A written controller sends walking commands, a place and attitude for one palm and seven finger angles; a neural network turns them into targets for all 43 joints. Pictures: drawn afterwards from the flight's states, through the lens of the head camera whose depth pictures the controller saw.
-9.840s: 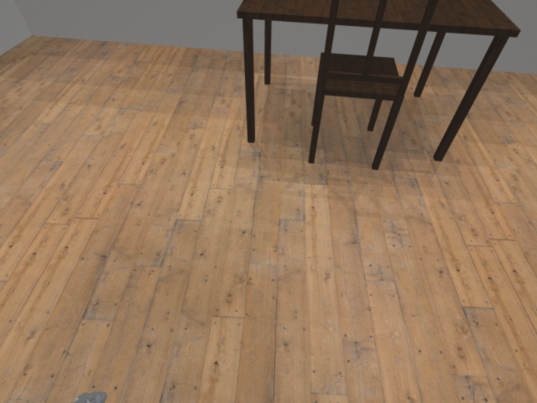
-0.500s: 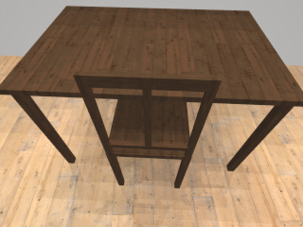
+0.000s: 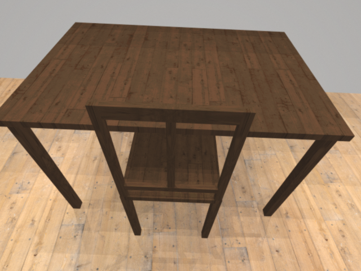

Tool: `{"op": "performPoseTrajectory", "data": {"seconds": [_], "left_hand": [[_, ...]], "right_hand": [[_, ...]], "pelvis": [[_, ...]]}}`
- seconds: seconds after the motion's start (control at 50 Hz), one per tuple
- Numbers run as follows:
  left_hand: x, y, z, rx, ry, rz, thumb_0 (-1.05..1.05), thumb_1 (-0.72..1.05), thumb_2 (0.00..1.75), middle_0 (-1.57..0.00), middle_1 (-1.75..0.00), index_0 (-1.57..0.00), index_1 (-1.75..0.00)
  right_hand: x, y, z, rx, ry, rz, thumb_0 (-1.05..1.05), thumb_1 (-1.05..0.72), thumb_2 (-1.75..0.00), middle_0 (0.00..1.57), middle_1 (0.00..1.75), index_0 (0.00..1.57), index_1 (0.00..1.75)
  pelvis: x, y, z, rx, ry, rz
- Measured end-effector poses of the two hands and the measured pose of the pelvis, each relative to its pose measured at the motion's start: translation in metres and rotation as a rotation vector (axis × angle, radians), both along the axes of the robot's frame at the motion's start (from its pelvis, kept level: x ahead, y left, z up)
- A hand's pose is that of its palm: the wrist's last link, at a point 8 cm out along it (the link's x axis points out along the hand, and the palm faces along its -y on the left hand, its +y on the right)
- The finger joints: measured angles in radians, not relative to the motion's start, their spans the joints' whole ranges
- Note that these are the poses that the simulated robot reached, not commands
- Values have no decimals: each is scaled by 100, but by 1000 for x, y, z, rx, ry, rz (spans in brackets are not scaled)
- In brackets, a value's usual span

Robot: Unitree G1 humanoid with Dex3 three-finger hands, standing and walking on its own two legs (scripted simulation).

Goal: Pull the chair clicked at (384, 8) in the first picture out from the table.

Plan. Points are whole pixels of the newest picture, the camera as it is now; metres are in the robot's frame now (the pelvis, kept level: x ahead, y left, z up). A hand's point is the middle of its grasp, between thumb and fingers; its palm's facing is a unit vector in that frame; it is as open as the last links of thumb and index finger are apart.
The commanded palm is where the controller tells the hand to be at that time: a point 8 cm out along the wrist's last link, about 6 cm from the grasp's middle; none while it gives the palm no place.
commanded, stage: come to a stop and stand still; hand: left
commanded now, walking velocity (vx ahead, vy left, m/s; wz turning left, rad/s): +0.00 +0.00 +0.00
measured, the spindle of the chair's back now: (171, 158) +0.44 +0.06 -0.07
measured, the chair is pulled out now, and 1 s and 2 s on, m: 0.00 0.00 0.00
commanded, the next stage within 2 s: look again from close up in 0.46 s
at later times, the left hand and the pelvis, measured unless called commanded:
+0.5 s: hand out of the picture -0.01 +0.18 -0.17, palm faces +0.02 -0.97 -0.25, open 7.4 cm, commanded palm none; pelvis -0.02 +0.00 -0.01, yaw +1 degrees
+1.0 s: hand out of the picture +0.00 +0.17 -0.17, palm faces +0.02 -0.97 -0.24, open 7.4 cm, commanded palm none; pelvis +0.00 -0.01 +0.00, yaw +1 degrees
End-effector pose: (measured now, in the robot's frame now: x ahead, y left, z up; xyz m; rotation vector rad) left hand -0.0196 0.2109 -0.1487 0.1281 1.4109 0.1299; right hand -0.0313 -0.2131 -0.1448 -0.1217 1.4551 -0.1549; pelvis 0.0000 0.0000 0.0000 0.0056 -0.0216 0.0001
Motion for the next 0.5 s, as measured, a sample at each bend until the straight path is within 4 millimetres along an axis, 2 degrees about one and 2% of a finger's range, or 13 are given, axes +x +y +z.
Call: {"op": "performPoseTrajectory", "data": {"seconds": [0.18, 0.26, 0.38, 0.5], "left_hand": [[-15, -6, 0, -11, 29, 8, 0, 91, 90, -20, -30, -20, -30], [-13, 0, 2, 15, -12, 8, 0, 91, 90, -20, -30, -20, -30], [-7, 11, 6, 59, -40, 10, 0, 91, 90, -20, -30, -20, -30], [2, 18, 10, 86, -54, -4, 0, 91, 90, -20, -30, -20, -30]], "right_hand": [[3, 12, -3, 31, -16, -5, 1, -91, -90, 20, 30, 20, 30], [10, 3, -6, 15, -51, 16, 2, -92, -90, 20, 30, 20, 30], [35, -13, -10, 1, -105, 45, 2, -93, -90, 20, 30, 20, 30], [63, -17, -11, 7, -173, 71, 1, -92, -90, 20, 30, 20, 30]], "pelvis": [[-1, 0, -1, 3, 5, 4], [-9, -1, -5, 9, 21, 24], [-16, -1, -7, 1, 18, 26], [-17, -2, -7, 2, 11, 20]]}}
